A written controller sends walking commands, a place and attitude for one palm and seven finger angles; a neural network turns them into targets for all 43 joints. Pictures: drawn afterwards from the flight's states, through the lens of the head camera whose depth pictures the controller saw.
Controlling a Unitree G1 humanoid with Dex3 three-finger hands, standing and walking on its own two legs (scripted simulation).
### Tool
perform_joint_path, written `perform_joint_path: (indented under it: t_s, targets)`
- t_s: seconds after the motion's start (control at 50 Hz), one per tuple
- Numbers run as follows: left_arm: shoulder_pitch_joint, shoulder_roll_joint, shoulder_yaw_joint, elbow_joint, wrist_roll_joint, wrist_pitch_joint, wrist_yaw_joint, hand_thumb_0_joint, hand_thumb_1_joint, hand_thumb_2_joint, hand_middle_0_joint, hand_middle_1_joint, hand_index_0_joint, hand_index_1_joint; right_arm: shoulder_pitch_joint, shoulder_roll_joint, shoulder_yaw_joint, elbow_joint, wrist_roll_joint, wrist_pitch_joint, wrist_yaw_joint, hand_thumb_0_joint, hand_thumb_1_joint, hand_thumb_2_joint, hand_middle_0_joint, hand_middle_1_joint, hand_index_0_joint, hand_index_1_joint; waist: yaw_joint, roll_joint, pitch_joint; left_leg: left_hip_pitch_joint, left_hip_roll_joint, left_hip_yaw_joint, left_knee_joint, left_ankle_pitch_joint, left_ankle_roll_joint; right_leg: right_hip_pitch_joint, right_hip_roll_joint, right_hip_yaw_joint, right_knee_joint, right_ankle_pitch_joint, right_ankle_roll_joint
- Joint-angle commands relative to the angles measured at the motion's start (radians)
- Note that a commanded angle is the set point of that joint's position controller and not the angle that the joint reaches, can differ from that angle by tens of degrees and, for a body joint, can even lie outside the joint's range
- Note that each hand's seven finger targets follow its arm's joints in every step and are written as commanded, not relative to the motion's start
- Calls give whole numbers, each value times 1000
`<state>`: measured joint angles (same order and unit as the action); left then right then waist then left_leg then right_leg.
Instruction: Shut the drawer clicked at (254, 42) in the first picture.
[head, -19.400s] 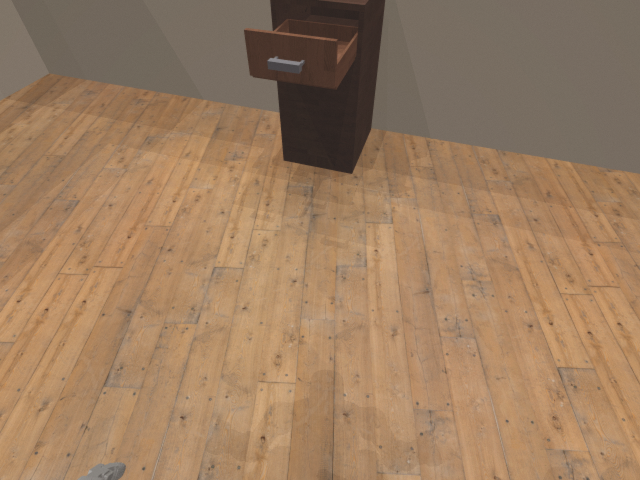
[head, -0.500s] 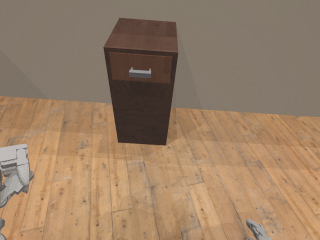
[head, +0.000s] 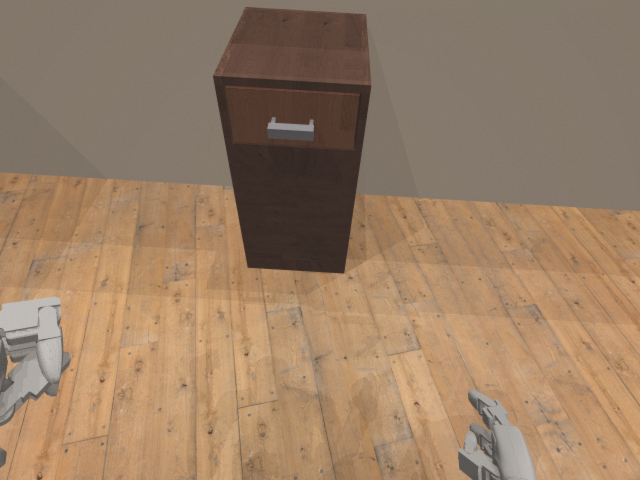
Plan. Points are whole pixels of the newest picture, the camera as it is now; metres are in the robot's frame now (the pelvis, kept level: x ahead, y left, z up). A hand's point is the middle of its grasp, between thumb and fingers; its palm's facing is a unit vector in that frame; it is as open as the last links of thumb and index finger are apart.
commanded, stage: stop stepping back and stand still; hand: left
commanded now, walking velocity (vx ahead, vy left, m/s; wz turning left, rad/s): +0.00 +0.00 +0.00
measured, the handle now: (291, 126) +0.92 +0.12 -0.10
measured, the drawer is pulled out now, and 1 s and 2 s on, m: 0.00 0.00 0.00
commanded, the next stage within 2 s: let the arm hang, fingers relaxed in 0.04 s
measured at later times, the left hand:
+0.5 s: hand out of the picture -0.01 +0.20 -0.17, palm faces +0.04 -0.97 -0.23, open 3.3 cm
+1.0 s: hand out of the picture -0.01 +0.17 -0.17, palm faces +0.03 -0.98 -0.20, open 7.2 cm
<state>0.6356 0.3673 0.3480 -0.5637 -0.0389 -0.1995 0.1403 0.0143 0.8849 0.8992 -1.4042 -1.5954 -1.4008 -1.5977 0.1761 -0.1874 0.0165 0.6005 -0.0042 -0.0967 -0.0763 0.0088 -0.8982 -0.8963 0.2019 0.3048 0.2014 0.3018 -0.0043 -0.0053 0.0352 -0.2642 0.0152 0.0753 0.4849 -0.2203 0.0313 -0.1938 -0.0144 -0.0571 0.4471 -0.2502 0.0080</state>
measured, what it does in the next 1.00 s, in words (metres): stands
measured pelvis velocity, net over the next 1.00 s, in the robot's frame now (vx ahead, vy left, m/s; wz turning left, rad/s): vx -0.01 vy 0.00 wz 0.01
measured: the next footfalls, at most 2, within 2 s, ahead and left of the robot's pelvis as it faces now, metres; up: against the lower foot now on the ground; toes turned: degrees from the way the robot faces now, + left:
none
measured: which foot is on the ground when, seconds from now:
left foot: down 0.00-1.00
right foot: down 0.00-1.00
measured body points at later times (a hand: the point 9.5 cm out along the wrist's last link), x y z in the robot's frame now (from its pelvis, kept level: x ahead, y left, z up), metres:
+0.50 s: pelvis -0.02 +0.01 +0.00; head +0.00 +0.02 +0.45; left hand -0.01 +0.25 -0.16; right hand +0.02 -0.24 -0.14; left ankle +0.02 +0.10 -0.74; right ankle -0.01 -0.12 -0.74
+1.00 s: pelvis -0.01 +0.00 +0.00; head -0.01 -0.01 +0.45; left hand -0.01 +0.22 -0.15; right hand -0.02 -0.21 -0.17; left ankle +0.02 +0.10 -0.74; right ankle -0.01 -0.12 -0.74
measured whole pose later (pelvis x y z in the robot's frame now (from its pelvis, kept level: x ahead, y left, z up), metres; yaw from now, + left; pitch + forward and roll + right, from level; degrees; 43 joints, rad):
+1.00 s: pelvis -0.01 +0.00 +0.00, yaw +1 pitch -2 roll +0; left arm 0.26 0.14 0.00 1.13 0.01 0.00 0.03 0.00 0.90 0.90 -0.23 -0.33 -0.22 -0.34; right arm 0.28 -0.14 -0.01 1.13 -0.02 0.02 -0.03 0.00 -0.91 -0.90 0.20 0.30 0.20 0.30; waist -0.01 0.03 0.04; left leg -0.22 -0.01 0.07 0.41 -0.16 0.03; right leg -0.17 -0.04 -0.06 0.43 -0.23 0.00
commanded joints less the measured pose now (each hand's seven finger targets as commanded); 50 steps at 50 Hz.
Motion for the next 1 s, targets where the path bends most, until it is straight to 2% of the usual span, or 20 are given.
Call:
perform_joint_path:
  t_s: [0.0,0.04,0.1,0.12,0.14,0.16,0.2,0.24,0.26,0.32,0.36,0.4,0.44,0.46,0.5,0.6,0.72,0.78,0.84,0.98]
  targets:
    - [25,149,125,-199,-8,-64,24,0,900,900,-1400,-1600,-1400,-1600,-69,-124,-49,-153,6,-47,-12,0,-900,-900,200,300,200,300,-1,50,-135,60,81,-111,-89,209,-13,37,-46,75,-55,229,-15]
    - [28,148,124,-203,-9,-67,23,0,900,900,-1400,-1600,-1400,-1600,-69,-127,-51,-154,6,-44,-12,0,-900,-900,200,300,200,300,-1,74,-143,68,83,-110,-94,208,-13,35,-43,67,-52,219,-12]
    - [31,155,127,-201,-10,-68,23,0,900,900,-1400,-1600,-1400,-1600,-75,-126,-49,-158,6,-43,-16,0,-900,-900,200,300,200,300,1,67,-132,56,85,-118,-109,191,-13,34,-40,62,-55,201,-10]
    - [-145,47,-246,644,84,79,-123,0,900,900,-1400,-1600,-1400,-1600,-122,-335,-108,88,18,-89,87,0,-900,-900,200,300,200,300,-34,84,-46,-27,105,-124,58,334,4,-104,-123,31,76,313,-27]
    - [-152,36,-221,670,69,161,-137,0,900,900,-1360,-1557,-1360,-1557,-36,-267,-106,75,26,-17,91,0,-900,-900,200,300,200,300,-23,77,-140,31,102,-114,44,332,-6,-92,-114,70,50,229,-28]
    - [-171,3,-237,712,70,174,-138,0,900,900,-1320,-1513,-1320,-1513,-20,-234,-90,81,15,4,90,0,-900,-900,200,300,200,300,-13,25,-164,6,121,-147,34,240,12,-97,-98,54,61,112,-29]
    - [-234,16,-251,818,76,181,-138,0,900,900,-1240,-1427,-1240,-1427,-20,-232,-70,82,-1,30,86,0,-900,-900,200,300,200,300,-2,-110,-148,-28,121,-183,5,204,32,-61,-83,58,49,82,-35]
    - [-307,36,-260,953,75,188,-136,0,900,900,-1160,-1340,-1160,-1340,-31,-242,-65,112,-12,48,83,0,-900,-900,200,300,200,300,2,-172,-98,-43,104,-186,-20,158,33,-57,-94,76,16,61,-49]
    - [-340,41,-269,1026,73,193,-134,0,900,900,-1120,-1297,-1120,-1297,-39,-242,-63,133,-15,59,82,0,-900,-900,200,300,200,300,1,-152,-62,-42,94,-185,-38,124,30,-73,-100,87,-6,28,-55]
    - [-366,16,-300,1234,64,206,-127,0,900,900,-1000,-1167,-1000,-1167,-35,-198,-40,204,-23,82,81,0,-900,-900,200,300,200,300,9,41,-20,-51,92,-183,-123,65,20,-42,-88,87,-28,-25,-44]
    - [-358,9,-313,1348,60,207,-127,0,900,900,-920,-1080,-920,-1080,-16,-181,-34,252,-21,90,77,0,-900,-900,200,300,200,300,7,101,-20,-38,88,-177,-163,-27,12,-31,-83,88,-53,-53,-43]
    - [-344,-3,-320,1435,57,205,-127,0,900,900,-840,-993,-840,-993,13,-165,-32,296,-16,95,71,0,-900,-900,200,300,200,300,9,82,-19,-35,87,-180,-185,-86,11,-17,-81,83,-75,-60,-44]
    - [-315,-35,-308,1501,60,202,-124,0,900,900,-760,-907,-760,-907,41,-141,-38,334,-19,97,63,0,-900,-900,200,300,200,300,10,153,-33,-14,86,-173,-199,-127,11,-8,-80,79,-95,-55,-49]
    - [-304,-30,-309,1529,58,200,-124,0,900,900,-720,-863,-720,-863,55,-134,-39,349,-18,99,62,0,-900,-900,200,300,200,300,12,156,-44,-7,84,-171,-199,-129,12,4,-80,74,-100,-41,-51]
    - [-306,-24,-313,1566,55,196,-124,0,900,900,-640,-777,-640,-777,81,-137,-45,379,-14,100,59,0,-900,-900,200,300,200,300,6,96,-36,11,87,-169,-191,-110,12,-6,-85,74,-118,-39,-56]
    - [-296,-35,-325,1641,51,191,-119,0,900,900,-440,-560,-440,-560,142,-119,-48,448,-7,100,53,0,-900,-900,200,300,200,300,-1,4,-4,54,91,-156,-177,-35,15,-39,-94,64,-133,-32,-58]
    - [-277,-57,-329,1683,50,196,-111,0,900,900,-200,-300,-200,-300,173,-92,-47,491,-8,103,49,0,-900,-900,200,300,200,300,-3,8,36,52,92,-151,-192,-65,13,-66,-90,66,-131,-69,-56]
    - [-275,-66,-327,1687,52,195,-107,0,900,900,-200,-300,-200,-300,181,-82,-48,500,-7,102,49,0,-900,-900,200,300,200,300,1,-15,40,47,93,-147,-190,-58,14,-63,-87,66,-127,-64,-54]
    - [-282,-89,-326,1691,52,196,-105,0,900,900,-200,-300,-200,-300,184,-57,-43,511,-11,101,48,0,-900,-900,200,300,200,300,-1,8,65,35,89,-142,-197,-58,10,-72,-87,69,-126,-62,-52]
    - [-291,-110,-323,1682,53,192,-102,0,900,900,-200,-300,-200,-300,182,-30,-42,513,-11,98,47,0,-900,-900,200,300,200,300,1,8,65,46,83,-125,-175,18,4,-63,-90,73,-130,-21,-48]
